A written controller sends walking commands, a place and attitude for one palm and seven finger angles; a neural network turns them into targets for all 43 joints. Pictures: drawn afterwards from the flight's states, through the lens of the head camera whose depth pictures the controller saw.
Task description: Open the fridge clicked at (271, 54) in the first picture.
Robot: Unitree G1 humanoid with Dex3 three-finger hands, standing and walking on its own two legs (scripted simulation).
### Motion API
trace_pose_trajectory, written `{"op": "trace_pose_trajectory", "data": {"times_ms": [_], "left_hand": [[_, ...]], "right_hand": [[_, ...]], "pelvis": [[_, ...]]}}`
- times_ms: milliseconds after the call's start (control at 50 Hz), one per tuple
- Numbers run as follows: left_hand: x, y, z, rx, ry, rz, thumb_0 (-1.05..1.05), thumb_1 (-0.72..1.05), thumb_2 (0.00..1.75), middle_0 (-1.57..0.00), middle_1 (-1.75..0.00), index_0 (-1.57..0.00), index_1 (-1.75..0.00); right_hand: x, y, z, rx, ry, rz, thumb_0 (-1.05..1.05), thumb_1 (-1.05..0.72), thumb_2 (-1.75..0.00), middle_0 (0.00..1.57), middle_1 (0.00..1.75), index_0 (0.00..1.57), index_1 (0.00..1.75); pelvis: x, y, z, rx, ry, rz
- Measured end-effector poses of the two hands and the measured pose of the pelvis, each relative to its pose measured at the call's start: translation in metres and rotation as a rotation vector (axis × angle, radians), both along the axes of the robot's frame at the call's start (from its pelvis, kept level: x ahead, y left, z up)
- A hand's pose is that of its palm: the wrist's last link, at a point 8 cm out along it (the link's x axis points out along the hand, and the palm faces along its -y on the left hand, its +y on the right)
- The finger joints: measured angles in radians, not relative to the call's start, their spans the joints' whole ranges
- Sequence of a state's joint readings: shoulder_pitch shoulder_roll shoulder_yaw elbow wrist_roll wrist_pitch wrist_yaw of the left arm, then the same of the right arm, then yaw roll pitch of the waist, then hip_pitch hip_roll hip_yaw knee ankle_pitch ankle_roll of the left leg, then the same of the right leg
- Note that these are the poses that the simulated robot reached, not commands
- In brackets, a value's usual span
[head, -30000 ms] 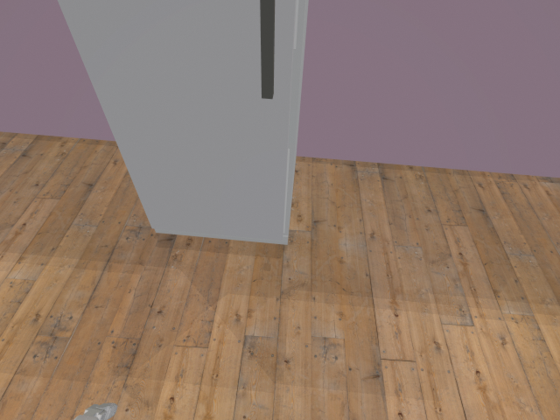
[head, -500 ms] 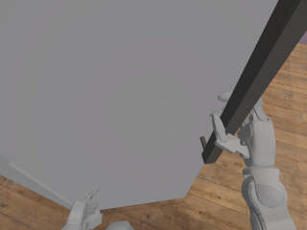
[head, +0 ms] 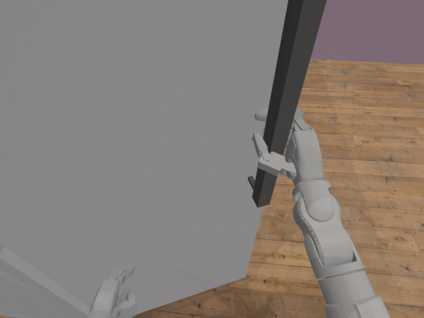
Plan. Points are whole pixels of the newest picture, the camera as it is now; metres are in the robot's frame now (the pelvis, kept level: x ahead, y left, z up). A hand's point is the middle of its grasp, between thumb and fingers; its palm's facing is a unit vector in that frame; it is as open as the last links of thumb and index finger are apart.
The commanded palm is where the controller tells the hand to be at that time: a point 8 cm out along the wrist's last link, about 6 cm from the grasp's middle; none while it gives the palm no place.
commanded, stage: stop walking and hold the door back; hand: right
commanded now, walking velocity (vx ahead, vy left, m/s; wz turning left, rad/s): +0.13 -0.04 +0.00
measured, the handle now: (273, 105) +0.38 -0.09 +0.24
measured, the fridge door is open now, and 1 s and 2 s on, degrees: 65 61 62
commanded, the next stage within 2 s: loosen the grip on the handle in 0.78 s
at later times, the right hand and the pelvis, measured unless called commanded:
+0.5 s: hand (261, 148) +0.35 -0.07 +0.18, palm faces -0.11 +0.99 -0.11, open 6.3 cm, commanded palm +0.33 -0.13 +0.16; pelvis +0.01 -0.01 +0.00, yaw +3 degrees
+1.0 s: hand (264, 138) +0.37 -0.08 +0.18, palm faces -0.21 +0.97 -0.16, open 7.5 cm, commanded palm +0.33 -0.13 +0.17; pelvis +0.01 +0.01 +0.00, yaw +4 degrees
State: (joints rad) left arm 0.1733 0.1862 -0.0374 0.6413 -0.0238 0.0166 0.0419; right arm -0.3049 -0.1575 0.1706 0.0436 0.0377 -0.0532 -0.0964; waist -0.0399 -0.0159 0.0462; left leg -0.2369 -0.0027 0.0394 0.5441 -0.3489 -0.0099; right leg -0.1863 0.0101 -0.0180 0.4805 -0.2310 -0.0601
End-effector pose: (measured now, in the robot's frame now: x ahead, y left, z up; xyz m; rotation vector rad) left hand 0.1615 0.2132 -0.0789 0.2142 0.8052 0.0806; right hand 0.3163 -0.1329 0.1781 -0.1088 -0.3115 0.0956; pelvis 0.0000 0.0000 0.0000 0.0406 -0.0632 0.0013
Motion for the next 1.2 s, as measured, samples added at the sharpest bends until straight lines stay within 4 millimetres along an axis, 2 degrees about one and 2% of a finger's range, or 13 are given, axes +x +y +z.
{"op": "trace_pose_trajectory", "data": {"times_ms": [80,160,280,380,480,740,880,940,1000,1040,1100,1200], "left_hand": [[-0.005,-0.005,-0.010,-0.035,-0.016,0.019,0.01,0.91,0.89,-0.20,-0.30,-0.21,-0.30],[-0.020,-0.003,-0.014,-0.030,-0.008,0.077,0.01,0.91,0.89,-0.20,-0.30,-0.20,-0.30],[-0.045,0.004,-0.019,0.008,0.050,0.141,0.01,0.91,0.89,-0.20,-0.30,-0.20,-0.30],[-0.050,0.005,-0.022,0.006,0.070,0.151,0.01,0.91,0.90,-0.20,-0.30,-0.20,-0.30],[-0.039,0.003,-0.020,-0.014,0.051,0.144,0.01,0.91,0.90,-0.20,-0.30,-0.20,-0.30],[0.015,0.007,-0.001,-0.016,-0.047,0.122,0.01,0.91,0.89,-0.20,-0.30,-0.20,-0.30],[0.029,0.010,0.004,-0.005,-0.054,0.110,0.01,0.91,0.89,-0.20,-0.30,-0.20,-0.30],[0.028,0.011,0.005,-0.019,-0.055,0.067,0.01,0.91,0.90,-0.20,-0.30,-0.20,-0.30],[0.023,0.017,0.005,-0.045,-0.086,0.032,0.01,0.91,0.89,-0.20,-0.30,-0.20,-0.30],[0.018,0.023,0.004,-0.060,-0.118,0.032,0.01,0.91,0.89,-0.20,-0.30,-0.20,-0.30],[0.005,0.035,0.002,-0.080,-0.146,0.047,0.01,0.91,0.89,-0.20,-0.30,-0.20,-0.30],[-0.019,0.061,-0.006,-0.066,-0.119,0.072,0.01,0.91,0.89,-0.20,-0.30,-0.20,-0.30]], "right_hand": [[0.005,0.001,0.000,-0.014,-0.001,-0.013,-0.04,-0.59,-0.81,0.46,1.40,0.33,1.40],[0.008,0.001,0.000,-0.016,0.001,-0.005,-0.04,-0.60,-0.80,0.46,1.40,0.34,1.40],[0.014,0.001,0.000,-0.006,0.001,0.024,-0.03,-0.60,-0.80,0.46,1.40,0.34,1.40],[0.017,0.002,-0.001,0.008,-0.006,0.039,-0.03,-0.61,-0.80,0.46,1.40,0.33,1.40],[0.016,0.003,-0.002,0.014,-0.012,0.037,-0.03,-0.62,-0.80,0.46,1.40,0.31,1.40],[0.015,0.003,-0.002,0.016,-0.023,0.039,-0.03,-0.63,-0.80,0.46,1.40,0.30,1.40],[0.014,0.003,-0.002,0.016,-0.023,0.035,-0.03,-0.63,-0.80,0.46,1.40,0.30,1.40],[0.029,-0.001,0.003,-0.087,-0.027,0.095,-0.08,-0.51,-0.78,0.46,1.40,0.30,1.40],[0.043,-0.004,0.005,-0.042,0.044,0.126,-0.10,-0.41,-0.73,0.46,1.40,0.33,1.40],[0.043,-0.010,0.007,0.018,0.048,0.090,-0.08,-0.35,-0.69,0.46,1.40,0.36,1.40],[0.040,-0.007,0.006,0.031,0.033,0.035,-0.06,-0.22,-0.61,0.46,1.40,0.34,1.35],[0.030,-0.006,0.001,0.026,-0.026,-0.018,-0.02,0.12,-0.42,0.45,1.38,0.29,1.31]], "pelvis": [[-0.010,0.003,-0.007,-0.014,0.006,0.014],[-0.012,-0.002,-0.007,-0.024,0.013,0.021],[-0.005,-0.014,-0.004,-0.021,0.018,0.044],[0.001,-0.015,-0.004,-0.031,0.012,0.045],[0.008,-0.014,-0.002,-0.030,0.024,0.050],[0.024,-0.009,0.000,-0.028,0.047,0.061],[0.028,-0.006,0.001,-0.027,0.050,0.062],[0.018,0.000,-0.001,-0.033,0.051,0.060],[0.011,0.006,-0.002,-0.046,0.058,0.061],[0.011,0.010,-0.004,-0.053,0.058,0.075],[0.010,0.019,-0.006,-0.057,0.055,0.079],[0.007,0.037,-0.010,-0.060,0.047,0.076]]}}
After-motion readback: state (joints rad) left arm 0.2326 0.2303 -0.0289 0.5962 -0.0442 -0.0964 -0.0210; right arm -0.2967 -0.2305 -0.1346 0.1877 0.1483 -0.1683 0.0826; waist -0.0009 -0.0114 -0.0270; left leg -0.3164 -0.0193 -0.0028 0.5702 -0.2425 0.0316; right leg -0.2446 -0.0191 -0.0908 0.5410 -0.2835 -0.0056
